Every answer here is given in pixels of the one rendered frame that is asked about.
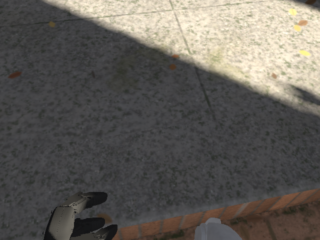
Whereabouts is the robot right thigh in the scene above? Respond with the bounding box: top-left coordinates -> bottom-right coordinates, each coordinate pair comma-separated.
194,222 -> 242,240

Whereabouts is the robot right shin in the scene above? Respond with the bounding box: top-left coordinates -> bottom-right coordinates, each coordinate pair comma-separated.
194,217 -> 221,240

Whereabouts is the left robot hand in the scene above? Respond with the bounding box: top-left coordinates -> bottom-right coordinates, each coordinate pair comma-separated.
42,191 -> 118,240

